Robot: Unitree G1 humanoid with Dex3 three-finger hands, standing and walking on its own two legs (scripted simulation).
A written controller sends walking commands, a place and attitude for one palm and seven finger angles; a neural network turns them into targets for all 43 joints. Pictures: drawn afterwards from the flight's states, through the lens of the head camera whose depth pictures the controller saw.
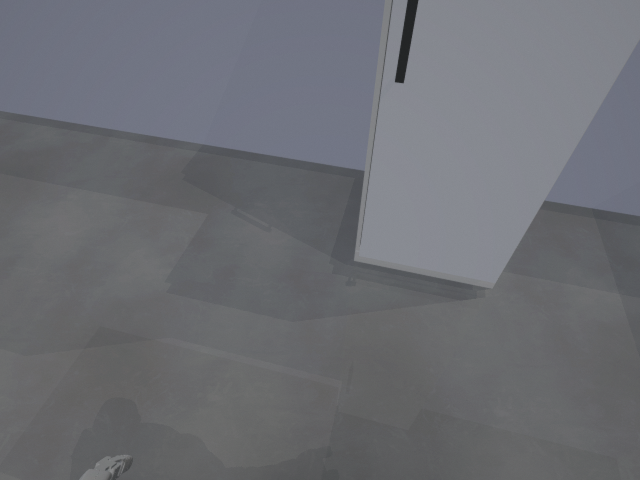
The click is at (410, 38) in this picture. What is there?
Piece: fridge door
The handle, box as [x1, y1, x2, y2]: [395, 0, 417, 82]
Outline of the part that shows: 417,0 408,0 395,78 395,81 397,82 403,82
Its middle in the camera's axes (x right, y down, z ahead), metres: +0.19 -0.51 +0.81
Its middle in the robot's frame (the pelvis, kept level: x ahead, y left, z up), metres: +0.98 -0.14 +0.22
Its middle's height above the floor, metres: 0.99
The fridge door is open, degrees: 0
